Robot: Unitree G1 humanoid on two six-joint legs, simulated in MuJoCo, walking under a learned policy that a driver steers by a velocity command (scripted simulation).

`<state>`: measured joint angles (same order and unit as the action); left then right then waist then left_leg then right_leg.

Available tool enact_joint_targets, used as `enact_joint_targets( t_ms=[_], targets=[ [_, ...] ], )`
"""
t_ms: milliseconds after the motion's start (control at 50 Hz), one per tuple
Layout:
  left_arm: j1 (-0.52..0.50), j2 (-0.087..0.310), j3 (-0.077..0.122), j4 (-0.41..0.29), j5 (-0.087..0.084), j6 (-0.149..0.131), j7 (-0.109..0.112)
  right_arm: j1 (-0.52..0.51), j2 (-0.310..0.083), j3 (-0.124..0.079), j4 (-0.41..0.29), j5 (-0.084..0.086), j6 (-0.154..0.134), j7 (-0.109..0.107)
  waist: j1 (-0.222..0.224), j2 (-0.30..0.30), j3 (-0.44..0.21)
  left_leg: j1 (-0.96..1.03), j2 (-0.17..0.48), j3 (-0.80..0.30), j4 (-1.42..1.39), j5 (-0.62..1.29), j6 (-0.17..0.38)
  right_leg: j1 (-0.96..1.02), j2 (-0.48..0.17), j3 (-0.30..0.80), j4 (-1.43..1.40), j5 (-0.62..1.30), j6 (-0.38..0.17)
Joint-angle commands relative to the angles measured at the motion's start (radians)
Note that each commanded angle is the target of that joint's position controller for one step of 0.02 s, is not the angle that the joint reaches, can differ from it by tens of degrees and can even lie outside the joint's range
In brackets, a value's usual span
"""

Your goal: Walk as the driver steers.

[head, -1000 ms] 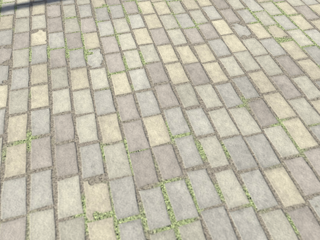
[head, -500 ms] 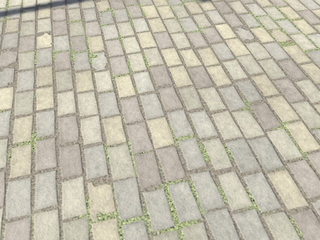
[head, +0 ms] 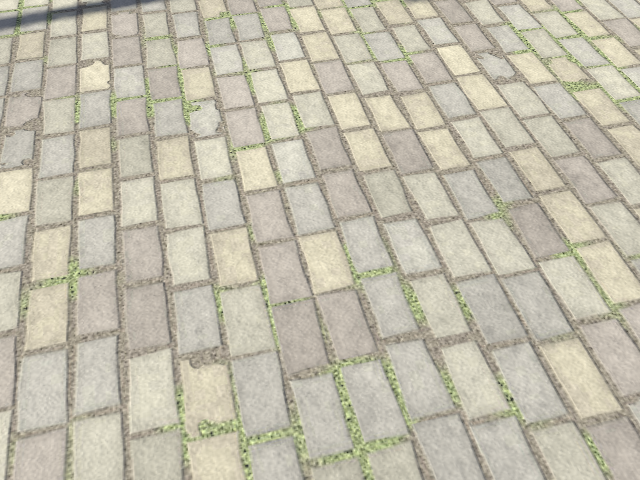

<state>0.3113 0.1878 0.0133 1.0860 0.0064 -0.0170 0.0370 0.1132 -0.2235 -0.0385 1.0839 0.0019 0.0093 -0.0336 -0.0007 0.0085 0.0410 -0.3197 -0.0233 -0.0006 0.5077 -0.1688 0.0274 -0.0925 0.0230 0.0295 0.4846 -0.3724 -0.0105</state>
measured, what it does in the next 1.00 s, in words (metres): walks ahead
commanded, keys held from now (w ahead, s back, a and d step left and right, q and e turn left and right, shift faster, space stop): no key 0.48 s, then w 0.52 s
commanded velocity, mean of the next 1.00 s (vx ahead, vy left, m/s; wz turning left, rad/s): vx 0.15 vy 0.00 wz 0.00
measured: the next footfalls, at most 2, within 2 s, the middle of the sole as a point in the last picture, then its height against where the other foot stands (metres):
right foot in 1.26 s outside the picture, level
left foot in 1.82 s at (285, 351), level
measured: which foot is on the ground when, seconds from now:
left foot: down 0.00-1.00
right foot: down 0.00-0.78, up 0.80-1.00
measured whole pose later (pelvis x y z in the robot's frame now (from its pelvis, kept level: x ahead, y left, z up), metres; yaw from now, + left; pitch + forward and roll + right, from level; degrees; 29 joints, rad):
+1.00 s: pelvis +0.15 +0.04 +0.01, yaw +0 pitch +1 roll +0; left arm 0.21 0.26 0.07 0.92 -0.02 -0.09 0.01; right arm 0.39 -0.19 -0.02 1.09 0.00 -0.09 0.01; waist -0.05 -0.03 -0.01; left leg -0.03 -0.06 0.05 0.25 -0.23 0.07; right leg -0.62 -0.12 0.01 1.05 -0.16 -0.04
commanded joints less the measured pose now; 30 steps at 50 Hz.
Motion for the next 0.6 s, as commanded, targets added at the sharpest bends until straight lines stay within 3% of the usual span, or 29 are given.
enact_joint_targets(
  t_ms=[20,480,500,560,600],
  targets=[
    [0.080,0.092,0.015,-0.012,0.000,-0.006,0.004,-0.009,-0.106,-0.016,-0.036,0.000,-0.008,-0.003,-0.001,-0.009,-0.007,0.172,0.064,-0.076,-0.061,0.081,0.046,-0.196,-0.042,0.030,-0.113,0.116,-0.018],
    [0.139,0.066,0.016,-0.011,-0.002,-0.011,0.008,0.019,-0.090,-0.015,-0.032,0.003,-0.006,-0.008,-0.002,-0.012,0.003,0.166,0.060,-0.078,-0.056,0.082,0.050,-0.203,-0.042,0.021,-0.109,0.114,-0.015],
    [0.162,0.055,0.014,0.000,-0.002,-0.010,0.008,0.038,-0.078,-0.012,-0.021,0.002,-0.005,-0.008,0.001,-0.013,-0.017,0.172,0.051,-0.070,-0.062,-0.032,0.050,-0.195,-0.036,0.015,-0.119,0.019,-0.020],
    [0.154,0.089,0.026,-0.025,-0.015,-0.011,0.015,0.037,-0.098,-0.022,-0.024,0.013,-0.014,-0.007,0.008,-0.033,0.065,0.048,0.013,-0.045,-0.024,-0.454,0.057,-0.251,-0.054,0.062,-0.131,-0.319,-0.086],
    [0.208,0.124,0.037,-0.027,-0.025,-0.031,0.014,-0.020,-0.079,-0.019,-0.054,0.022,-0.047,0.005,0.044,-0.083,0.120,-0.081,0.001,-0.022,0.059,-0.410,0.047,-0.200,-0.148,0.202,-0.217,-0.411,-0.154]
  ],
)
Over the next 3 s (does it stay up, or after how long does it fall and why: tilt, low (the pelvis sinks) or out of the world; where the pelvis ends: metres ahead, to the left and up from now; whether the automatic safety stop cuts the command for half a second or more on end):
stays up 1.28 0.03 -0.02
